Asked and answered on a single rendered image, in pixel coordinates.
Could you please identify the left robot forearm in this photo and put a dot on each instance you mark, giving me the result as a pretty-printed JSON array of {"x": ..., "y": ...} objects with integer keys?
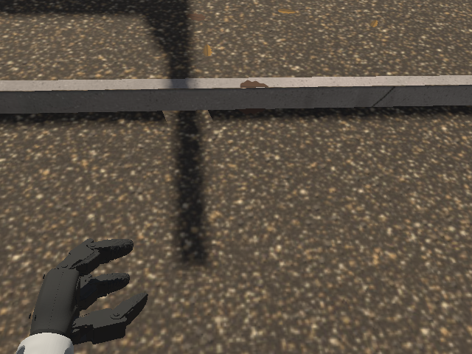
[{"x": 46, "y": 343}]

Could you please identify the left robot hand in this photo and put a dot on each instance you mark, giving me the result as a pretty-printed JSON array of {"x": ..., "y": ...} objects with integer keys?
[{"x": 70, "y": 288}]

